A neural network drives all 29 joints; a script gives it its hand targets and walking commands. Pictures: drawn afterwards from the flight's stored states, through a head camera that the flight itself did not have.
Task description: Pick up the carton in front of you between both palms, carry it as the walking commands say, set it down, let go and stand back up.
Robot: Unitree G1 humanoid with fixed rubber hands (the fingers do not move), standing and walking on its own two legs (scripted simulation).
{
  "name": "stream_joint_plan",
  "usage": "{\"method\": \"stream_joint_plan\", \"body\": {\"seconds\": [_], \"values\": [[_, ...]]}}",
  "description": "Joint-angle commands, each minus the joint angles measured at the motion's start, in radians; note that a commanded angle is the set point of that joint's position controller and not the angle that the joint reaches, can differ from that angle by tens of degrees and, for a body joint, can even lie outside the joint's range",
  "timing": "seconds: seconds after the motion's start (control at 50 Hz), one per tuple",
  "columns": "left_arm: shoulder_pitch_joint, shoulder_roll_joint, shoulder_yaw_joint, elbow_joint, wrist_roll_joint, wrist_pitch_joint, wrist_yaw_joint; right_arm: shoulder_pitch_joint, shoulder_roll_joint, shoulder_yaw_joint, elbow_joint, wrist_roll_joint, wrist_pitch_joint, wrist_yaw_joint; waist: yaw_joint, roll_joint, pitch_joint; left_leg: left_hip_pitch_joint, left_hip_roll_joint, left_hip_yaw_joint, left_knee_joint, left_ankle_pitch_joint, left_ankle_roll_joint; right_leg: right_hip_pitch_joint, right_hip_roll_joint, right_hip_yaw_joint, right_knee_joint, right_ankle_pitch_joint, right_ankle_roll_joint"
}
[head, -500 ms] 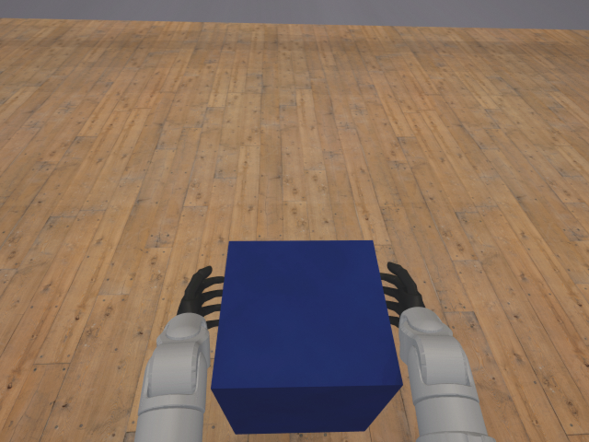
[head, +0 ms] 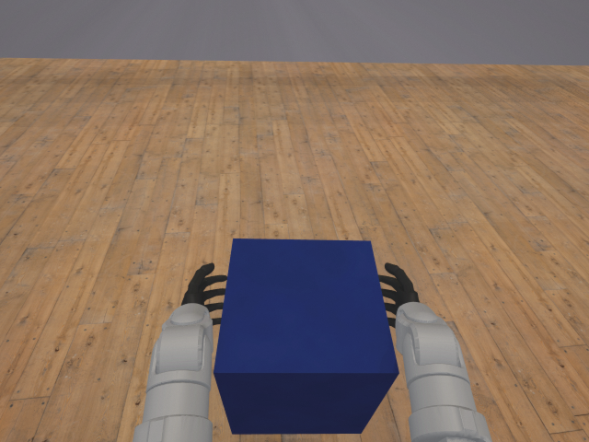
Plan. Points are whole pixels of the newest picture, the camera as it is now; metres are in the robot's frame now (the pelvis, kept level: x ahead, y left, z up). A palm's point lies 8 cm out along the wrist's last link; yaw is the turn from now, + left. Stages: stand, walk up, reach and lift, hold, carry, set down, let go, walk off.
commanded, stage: hold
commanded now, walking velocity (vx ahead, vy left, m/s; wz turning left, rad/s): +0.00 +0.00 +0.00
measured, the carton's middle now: (299, 340) +0.30 +0.00 -0.03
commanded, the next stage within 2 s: set down in 0.14 s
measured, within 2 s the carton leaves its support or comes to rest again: neither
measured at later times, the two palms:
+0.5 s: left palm (206, 300) +0.35 +0.15 +0.00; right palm (390, 298) +0.35 -0.15 +0.01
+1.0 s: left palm (213, 338) +0.40 +0.16 -0.20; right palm (358, 341) +0.38 -0.14 -0.19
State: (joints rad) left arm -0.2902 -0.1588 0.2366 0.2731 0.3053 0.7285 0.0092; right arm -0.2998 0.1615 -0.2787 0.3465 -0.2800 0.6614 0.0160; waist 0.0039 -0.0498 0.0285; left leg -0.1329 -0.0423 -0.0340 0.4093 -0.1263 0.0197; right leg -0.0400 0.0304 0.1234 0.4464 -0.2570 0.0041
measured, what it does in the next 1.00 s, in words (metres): lowers itself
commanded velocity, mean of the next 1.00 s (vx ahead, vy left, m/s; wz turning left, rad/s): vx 0.00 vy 0.00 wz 0.00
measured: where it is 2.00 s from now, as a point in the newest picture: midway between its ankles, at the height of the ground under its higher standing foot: outside the picture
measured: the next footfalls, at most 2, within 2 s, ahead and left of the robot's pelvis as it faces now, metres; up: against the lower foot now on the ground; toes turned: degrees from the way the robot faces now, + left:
none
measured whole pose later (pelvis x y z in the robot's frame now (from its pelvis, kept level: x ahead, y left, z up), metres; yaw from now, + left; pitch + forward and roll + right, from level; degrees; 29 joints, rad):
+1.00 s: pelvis -0.03 -0.01 -0.12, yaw -2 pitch +34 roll -2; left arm -0.76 -0.01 0.40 0.61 0.24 0.20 -0.05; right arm -0.68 0.19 -0.44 0.52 -0.18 0.17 -0.11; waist 0.03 -0.05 -0.09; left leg -1.42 -0.05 -0.10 1.14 -0.31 -0.02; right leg -1.33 0.12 0.09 1.18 -0.45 0.03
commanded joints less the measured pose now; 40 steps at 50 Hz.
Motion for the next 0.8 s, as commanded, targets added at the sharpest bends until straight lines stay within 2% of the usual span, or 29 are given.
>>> {"method": "stream_joint_plan", "body": {"seconds": [0.0, 0.08, 0.18, 0.28, 0.38, 0.46, 0.52, 0.58, 0.7, 0.74, 0.78], "values": [[-0.514, -0.971, -0.549, 0.01, -0.275, -0.033, -0.27, -0.542, 0.951, 0.52, 0.001, 0.241, -0.024, 0.265, 0.002, 0.071, -0.173, 0.313, 0.002, -0.074, -0.074, -0.187, -0.036, -0.315, 0.023, -0.013, -0.16, -0.136, -0.052], [-0.516, -0.97, -0.535, 0.024, -0.275, -0.027, -0.272, -0.539, 0.945, 0.501, 0.008, 0.233, -0.014, 0.266, 0.001, 0.073, -0.179, 0.313, 0.012, -0.078, -0.086, -0.144, -0.038, -0.291, 0.03, -0.017, -0.153, -0.09, -0.047], [-0.501, -0.963, -0.533, 0.006, -0.28, -0.027, -0.266, -0.515, 0.938, 0.503, -0.018, 0.229, -0.006, 0.257, -0.001, 0.064, -0.207, 0.343, 0.009, -0.073, -0.075, -0.003, -0.042, -0.265, 0.038, -0.02, -0.154, -0.005, -0.041], [-0.531, -0.919, -0.456, 0.065, -0.233, -0.063, -0.262, -0.529, 0.927, 0.438, 0.036, 0.185, -0.032, 0.241, 0.005, 0.051, -0.181, 0.314, -0.001, -0.058, -0.052, 0.034, -0.036, -0.279, 0.043, -0.024, -0.136, 0.005, -0.033], [-0.607, -0.815, -0.303, 0.195, -0.129, -0.159, -0.256, -0.582, 0.916, 0.299, 0.17, 0.091, -0.113, 0.201, 0.014, 0.029, -0.157, 0.209, -0.014, -0.041, 0.024, 0.052, -0.012, -0.351, 0.047, -0.028, -0.068, 0.018, -0.022], [-0.595, -0.675, -0.172, 0.278, -0.037, -0.281, -0.242, -0.56, 0.833, 0.174, 0.234, 0.008, -0.224, 0.15, 0.027, 0.028, -0.18, 0.06, -0.024, -0.036, 0.119, 0.143, 0.003, -0.442, 0.06, -0.029, 0.018, 0.085, -0.007], [-0.566, -0.612, -0.148, 0.307, -0.013, -0.384, -0.237, -0.525, 0.792, 0.144, 0.249, -0.011, -0.328, 0.122, 0.025, 0.035, -0.271, -0.042, -0.037, -0.03, 0.196, 0.233, -0.001, -0.508, 0.072, -0.029, 0.086, 0.177, 0.009], [-0.594, -0.631, -0.204, 0.322, -0.041, -0.486, -0.243, -0.552, 0.821, 0.212, 0.248, 0.027, -0.43, 0.108, 0.02, 0.035, -0.422, -0.104, -0.045, -0.03, 0.284, 0.323, -0.002, -0.568, 0.082, -0.026, 0.167, 0.272, 0.025], [-0.699, -0.692, -0.347, 0.314, -0.113, -0.625, -0.245, -0.664, 0.864, 0.416, 0.214, 0.115, -0.581, 0.06, 0.04, 0.057, -0.796, -0.212, -0.054, -0.038, 0.491, 0.502, 0.003, -0.77, 0.108, -0.028, 0.351, 0.389, 0.055], [-0.735, -0.693, -0.393, 0.294, -0.135, -0.64, -0.243, -0.704, 0.868, 0.468, 0.176, 0.135, -0.599, 0.043, 0.041, 0.059, -0.922, -0.247, -0.057, -0.032, 0.551, 0.512, -0.001, -0.818, 0.114, -0.035, 0.406, 0.401, 0.061], [-0.771, -0.69, -0.42, 0.278, -0.154, -0.639, -0.241, -0.753, 0.868, 0.503, 0.146, 0.152, -0.598, 0.032, 0.044, 0.055, -1.005, -0.308, -0.064, -0.017, 0.593, 0.464, -0.009, -0.856, 0.122, -0.049, 0.454, 0.362, 0.068]]}}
